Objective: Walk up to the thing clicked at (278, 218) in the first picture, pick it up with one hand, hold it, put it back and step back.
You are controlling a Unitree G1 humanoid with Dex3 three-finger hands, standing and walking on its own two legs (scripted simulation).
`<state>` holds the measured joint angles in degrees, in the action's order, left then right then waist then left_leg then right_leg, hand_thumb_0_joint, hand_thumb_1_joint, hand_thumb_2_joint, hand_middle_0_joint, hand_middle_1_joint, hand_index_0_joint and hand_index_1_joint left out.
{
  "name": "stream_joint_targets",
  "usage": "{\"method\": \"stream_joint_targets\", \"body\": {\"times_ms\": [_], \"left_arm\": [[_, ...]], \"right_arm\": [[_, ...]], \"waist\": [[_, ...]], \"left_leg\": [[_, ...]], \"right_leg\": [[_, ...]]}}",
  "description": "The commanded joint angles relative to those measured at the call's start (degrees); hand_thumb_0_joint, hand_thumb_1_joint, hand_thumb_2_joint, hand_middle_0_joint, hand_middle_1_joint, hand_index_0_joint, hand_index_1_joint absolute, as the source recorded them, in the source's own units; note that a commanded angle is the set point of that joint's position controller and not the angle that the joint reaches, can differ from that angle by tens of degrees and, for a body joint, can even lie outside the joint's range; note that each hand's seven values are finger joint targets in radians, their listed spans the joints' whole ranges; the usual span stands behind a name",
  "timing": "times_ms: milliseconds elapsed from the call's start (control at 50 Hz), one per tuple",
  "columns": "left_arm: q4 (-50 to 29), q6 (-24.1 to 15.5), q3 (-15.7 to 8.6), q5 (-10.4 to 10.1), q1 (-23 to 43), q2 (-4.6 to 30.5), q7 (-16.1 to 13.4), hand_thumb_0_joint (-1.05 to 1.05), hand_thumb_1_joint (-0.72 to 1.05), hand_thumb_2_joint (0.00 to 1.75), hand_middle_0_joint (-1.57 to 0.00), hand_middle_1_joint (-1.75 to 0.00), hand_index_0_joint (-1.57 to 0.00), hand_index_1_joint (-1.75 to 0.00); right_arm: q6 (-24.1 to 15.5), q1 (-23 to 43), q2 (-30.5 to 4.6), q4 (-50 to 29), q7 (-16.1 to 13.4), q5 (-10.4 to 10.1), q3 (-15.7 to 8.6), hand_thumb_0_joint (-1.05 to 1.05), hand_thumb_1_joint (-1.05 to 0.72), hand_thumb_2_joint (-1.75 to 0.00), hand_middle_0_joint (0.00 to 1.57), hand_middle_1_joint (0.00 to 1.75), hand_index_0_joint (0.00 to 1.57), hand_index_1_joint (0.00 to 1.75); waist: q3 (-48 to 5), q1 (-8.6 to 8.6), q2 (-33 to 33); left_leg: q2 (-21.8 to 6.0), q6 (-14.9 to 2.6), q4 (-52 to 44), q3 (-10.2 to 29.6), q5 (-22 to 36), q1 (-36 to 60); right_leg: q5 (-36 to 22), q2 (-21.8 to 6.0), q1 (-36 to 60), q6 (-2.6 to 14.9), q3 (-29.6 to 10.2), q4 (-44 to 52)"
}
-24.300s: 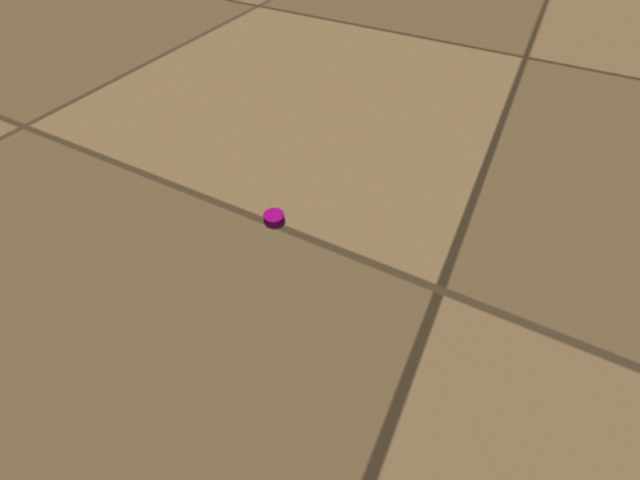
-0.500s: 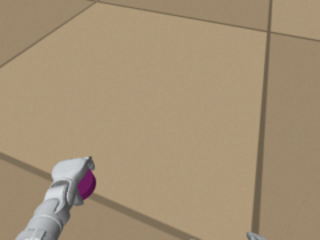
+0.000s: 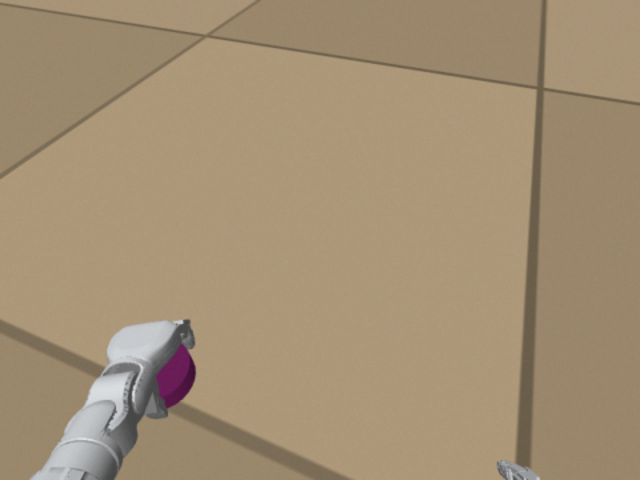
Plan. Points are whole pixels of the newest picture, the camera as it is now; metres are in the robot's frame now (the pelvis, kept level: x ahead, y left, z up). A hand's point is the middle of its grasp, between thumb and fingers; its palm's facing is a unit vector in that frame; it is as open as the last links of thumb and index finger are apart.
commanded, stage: hold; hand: left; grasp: from above
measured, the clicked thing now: (160, 373) +0.32 +0.23 -0.08
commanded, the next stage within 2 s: crouch in 1.34 s
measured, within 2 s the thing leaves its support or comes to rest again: neither
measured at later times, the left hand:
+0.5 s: hand (155, 387) +0.28 +0.22 -0.04, palm faces -0.46 -0.06 -0.89, open 11.2 cm
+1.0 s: hand (155, 388) +0.28 +0.21 -0.03, palm faces -0.47 -0.06 -0.88, open 11.2 cm
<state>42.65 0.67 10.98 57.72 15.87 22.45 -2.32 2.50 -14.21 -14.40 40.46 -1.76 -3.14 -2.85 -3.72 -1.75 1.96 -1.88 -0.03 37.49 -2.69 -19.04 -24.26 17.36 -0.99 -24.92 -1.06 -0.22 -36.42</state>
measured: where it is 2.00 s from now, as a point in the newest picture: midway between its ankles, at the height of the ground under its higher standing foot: outside the picture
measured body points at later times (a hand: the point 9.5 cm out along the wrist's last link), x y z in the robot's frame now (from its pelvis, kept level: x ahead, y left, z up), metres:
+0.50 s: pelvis -0.01 -0.01 +0.01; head +0.00 -0.02 +0.46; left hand +0.30 +0.22 +0.01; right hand +0.12 -0.26 -0.11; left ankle +0.00 +0.12 -0.72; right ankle +0.01 -0.13 -0.72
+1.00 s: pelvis -0.01 -0.01 +0.01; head +0.00 -0.03 +0.46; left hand +0.30 +0.21 +0.02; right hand +0.13 -0.26 -0.10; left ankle +0.00 +0.12 -0.72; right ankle +0.01 -0.13 -0.72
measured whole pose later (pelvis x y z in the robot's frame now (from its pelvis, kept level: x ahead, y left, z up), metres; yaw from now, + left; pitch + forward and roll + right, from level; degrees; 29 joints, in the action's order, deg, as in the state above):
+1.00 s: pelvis -0.01 -0.01 +0.01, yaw +0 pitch +1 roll +0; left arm 35.6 0.1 11.5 56.9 12.4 22.8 2.3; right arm 4.1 -11.0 -14.2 38.4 -3.2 -4.3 -1.4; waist -0.5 -0.1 2.4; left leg -1.6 0.4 28.3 -3.2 -14.0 -15.5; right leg 13.2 -0.9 -17.2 -0.5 -0.6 -29.2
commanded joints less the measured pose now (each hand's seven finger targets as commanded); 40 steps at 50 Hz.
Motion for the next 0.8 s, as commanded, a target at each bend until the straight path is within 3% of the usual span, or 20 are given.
{"method": "stream_joint_targets", "body": {"times_ms": [0,140,240,680,720,780], "left_arm": [[-12.71,-0.69,-5.34,-0.21,18.20,12.46,-1.30,0.00,0.45,0.98,-0.78,-0.96,-0.81,-0.93],[-14.49,-0.73,-5.50,0.21,17.17,12.39,-0.64,0.00,0.46,0.97,-0.79,-0.97,-0.82,-0.94],[-15.82,-0.55,-5.07,-0.28,17.26,11.75,-0.27,0.00,0.48,0.99,-0.80,-1.00,-0.83,-0.96],[-19.66,-0.60,-5.94,-0.69,15.59,12.82,1.78,0.00,0.44,0.99,-0.76,-1.00,-0.80,-0.97],[-19.81,-0.49,-4.73,-0.84,14.55,11.03,2.07,0.00,0.45,0.99,-0.77,-1.00,-0.81,-0.97],[-18.64,-0.50,-6.25,-0.55,15.63,13.30,2.19,0.00,0.44,1.00,-0.77,-1.01,-0.80,-0.97]], "right_arm": [[-1.67,2.16,-8.61,-7.47,-0.90,0.11,-2.72,0.00,-0.89,-0.90,0.20,0.30,0.20,0.30],[-1.41,3.52,-8.30,-8.34,-1.07,-0.19,-2.39,0.00,-0.90,-0.90,0.20,0.30,0.20,0.30],[-1.26,4.42,-8.03,-8.74,-1.24,-0.33,-2.15,0.00,-0.90,-0.90,0.20,0.30,0.20,0.30],[-1.20,7.53,-7.55,-9.32,-2.04,-0.83,-1.37,0.00,-0.90,-0.90,0.20,0.30,0.20,0.30],[-1.23,7.83,-7.29,-9.47,-2.00,-0.79,-1.39,0.00,-0.90,-0.90,0.20,0.30,0.20,0.30],[-1.07,7.87,-7.35,-9.24,-2.17,-0.94,-1.23,0.00,-0.90,-0.90,0.20,0.30,0.20,0.30]], "waist": [[-14.24,0.43,0.19],[-13.15,1.49,-0.04],[-12.00,0.95,-0.75],[-11.09,2.08,-0.18],[-11.15,1.88,-0.67],[-10.03,2.09,-0.71]], "left_leg": [[2.59,-0.39,-5.55,0.81,16.94,9.15],[2.54,-0.49,-7.42,0.78,15.12,9.75],[2.70,-0.83,-8.43,0.40,12.72,10.34],[2.73,-0.82,-11.87,0.05,12.59,13.93],[2.71,-0.83,-11.85,0.06,13.59,14.32],[2.73,-0.83,-12.13,0.00,14.08,13.98]], "right_leg": [[-14.29,2.71,6.79,1.56,0.22,5.14],[-12.42,2.65,7.65,1.65,0.00,6.58],[-10.63,2.32,7.27,1.38,-0.41,8.15],[-9.79,2.08,10.37,1.39,-0.41,11.12],[-10.76,2.19,10.73,1.36,-0.34,11.03],[-11.12,2.16,10.64,1.37,-0.33,11.39]]}}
